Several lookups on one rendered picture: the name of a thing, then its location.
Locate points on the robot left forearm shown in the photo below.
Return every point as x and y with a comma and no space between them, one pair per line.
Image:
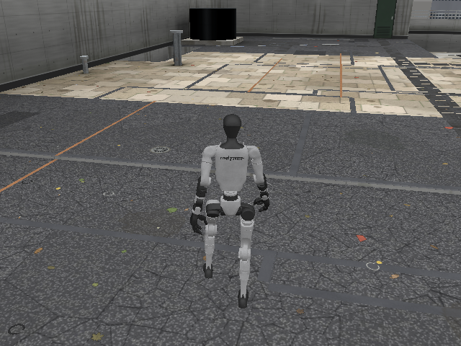
199,198

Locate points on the right robot hand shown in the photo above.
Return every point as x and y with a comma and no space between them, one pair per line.
259,201

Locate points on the robot right forearm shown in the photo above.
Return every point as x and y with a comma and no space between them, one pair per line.
263,189

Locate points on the left robot hand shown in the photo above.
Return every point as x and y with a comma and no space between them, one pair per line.
193,221

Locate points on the left robot thigh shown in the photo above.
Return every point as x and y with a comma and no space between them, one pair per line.
212,211

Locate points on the robot right upper arm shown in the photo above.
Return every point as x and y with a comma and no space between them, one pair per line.
256,163

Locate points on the robot head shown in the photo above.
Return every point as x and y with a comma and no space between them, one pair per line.
231,125

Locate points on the robot left upper arm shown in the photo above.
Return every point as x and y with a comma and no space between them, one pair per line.
206,164

